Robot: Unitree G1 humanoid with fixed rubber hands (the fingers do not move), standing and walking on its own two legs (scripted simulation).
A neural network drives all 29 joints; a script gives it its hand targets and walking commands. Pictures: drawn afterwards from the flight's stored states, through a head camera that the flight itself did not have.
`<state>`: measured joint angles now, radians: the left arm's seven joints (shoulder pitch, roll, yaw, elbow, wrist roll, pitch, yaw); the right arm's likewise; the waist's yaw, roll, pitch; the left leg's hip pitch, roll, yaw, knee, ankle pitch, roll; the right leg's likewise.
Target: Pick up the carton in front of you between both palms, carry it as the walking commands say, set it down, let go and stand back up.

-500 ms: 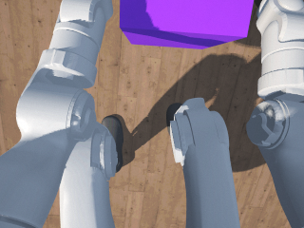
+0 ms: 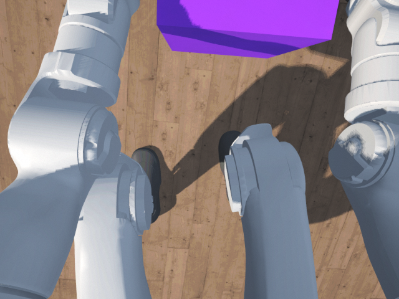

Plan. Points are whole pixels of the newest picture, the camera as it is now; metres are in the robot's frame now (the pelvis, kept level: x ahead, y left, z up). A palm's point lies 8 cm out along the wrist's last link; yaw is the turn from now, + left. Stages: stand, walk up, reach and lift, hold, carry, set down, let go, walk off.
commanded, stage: set down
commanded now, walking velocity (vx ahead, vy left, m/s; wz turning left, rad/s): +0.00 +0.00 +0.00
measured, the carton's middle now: out of the picture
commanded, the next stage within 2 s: let go in 1.36 s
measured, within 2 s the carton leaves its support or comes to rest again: neither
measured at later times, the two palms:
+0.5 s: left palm out of the picture +0.60 +0.02 -0.13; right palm out of the picture +0.52 -0.34 -0.13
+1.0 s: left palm out of the picture +0.61 +0.02 +0.03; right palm out of the picture +0.51 -0.35 +0.04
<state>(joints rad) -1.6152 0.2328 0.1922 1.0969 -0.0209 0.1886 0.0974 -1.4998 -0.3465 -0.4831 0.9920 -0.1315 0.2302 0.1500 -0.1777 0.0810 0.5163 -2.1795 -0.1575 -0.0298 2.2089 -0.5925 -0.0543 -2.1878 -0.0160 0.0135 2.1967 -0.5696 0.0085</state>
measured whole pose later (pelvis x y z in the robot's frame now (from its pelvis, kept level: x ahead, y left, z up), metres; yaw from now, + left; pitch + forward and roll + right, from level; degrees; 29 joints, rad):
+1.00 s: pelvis +0.02 -0.01 +0.13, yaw -1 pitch +44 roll +3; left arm -1.43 0.28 0.17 0.90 -0.04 0.30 0.16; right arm -1.33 -0.41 -0.35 0.89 0.08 0.25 0.03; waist -0.15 0.05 0.11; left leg -1.97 -0.08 -0.03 1.73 -0.53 -0.05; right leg -2.02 0.04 0.04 1.73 -0.48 0.00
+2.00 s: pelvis +0.10 -0.02 +0.37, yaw -4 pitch +25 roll +1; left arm -0.28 0.09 0.14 0.56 0.10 0.08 0.09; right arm -0.21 -0.23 -0.17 0.57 0.00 0.03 0.14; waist -0.08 -0.01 -0.04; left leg -0.84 -0.02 -0.07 0.70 -0.29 -0.03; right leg -0.88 0.05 0.04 0.71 -0.25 -0.02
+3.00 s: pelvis +0.14 -0.01 +0.40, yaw -4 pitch +0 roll +0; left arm 0.20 0.30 0.05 0.66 0.05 0.03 0.01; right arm 0.20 -0.32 -0.06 0.58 -0.04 0.05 0.00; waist -0.01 0.03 0.00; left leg -0.19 -0.01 -0.07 0.53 -0.33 -0.01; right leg -0.22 0.04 0.04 0.51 -0.29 -0.01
